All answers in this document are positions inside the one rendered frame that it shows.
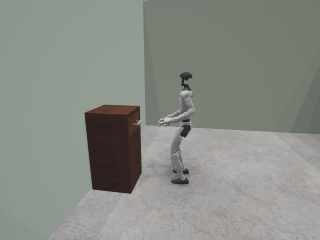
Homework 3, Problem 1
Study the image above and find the cabinet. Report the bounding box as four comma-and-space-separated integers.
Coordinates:
84, 104, 142, 194

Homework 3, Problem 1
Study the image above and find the left robot thigh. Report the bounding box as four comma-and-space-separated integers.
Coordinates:
170, 126, 189, 158

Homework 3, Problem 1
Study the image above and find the robot left forearm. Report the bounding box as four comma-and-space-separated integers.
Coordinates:
172, 109, 194, 123

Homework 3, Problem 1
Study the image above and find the robot right forearm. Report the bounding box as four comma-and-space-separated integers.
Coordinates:
172, 110, 180, 117

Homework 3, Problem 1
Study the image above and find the humanoid robot head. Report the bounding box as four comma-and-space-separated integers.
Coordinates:
179, 72, 192, 91

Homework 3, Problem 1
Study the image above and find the handle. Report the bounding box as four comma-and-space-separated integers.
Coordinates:
133, 120, 142, 126

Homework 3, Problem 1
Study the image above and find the robot left upper arm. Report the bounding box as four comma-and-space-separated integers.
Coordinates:
181, 91, 195, 115

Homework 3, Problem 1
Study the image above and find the drawer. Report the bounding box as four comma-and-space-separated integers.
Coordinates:
128, 111, 140, 136

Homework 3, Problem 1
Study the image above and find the robot left hand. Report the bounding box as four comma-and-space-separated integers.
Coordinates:
158, 117, 172, 127

